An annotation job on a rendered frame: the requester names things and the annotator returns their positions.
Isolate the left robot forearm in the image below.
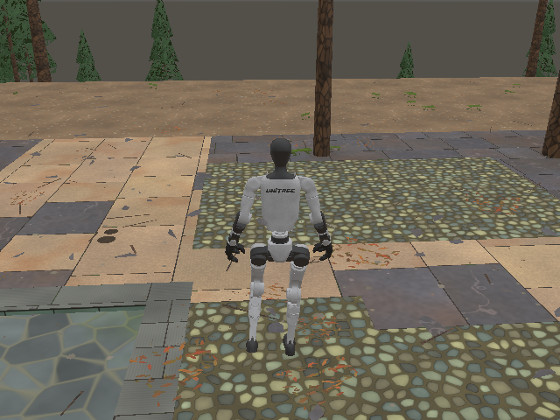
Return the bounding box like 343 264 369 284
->
227 211 246 246

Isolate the left robot upper arm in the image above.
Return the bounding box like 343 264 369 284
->
237 176 263 224

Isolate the right robot shin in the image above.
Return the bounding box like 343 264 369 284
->
286 288 301 345

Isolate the right robot upper arm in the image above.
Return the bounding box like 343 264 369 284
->
299 176 323 224

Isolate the right robot forearm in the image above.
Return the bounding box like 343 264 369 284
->
314 211 331 246

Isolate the left robot hand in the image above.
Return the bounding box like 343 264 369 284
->
225 242 245 263

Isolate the right robot hand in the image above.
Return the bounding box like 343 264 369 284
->
313 242 333 261

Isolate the humanoid robot head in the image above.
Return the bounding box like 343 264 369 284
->
266 138 296 179

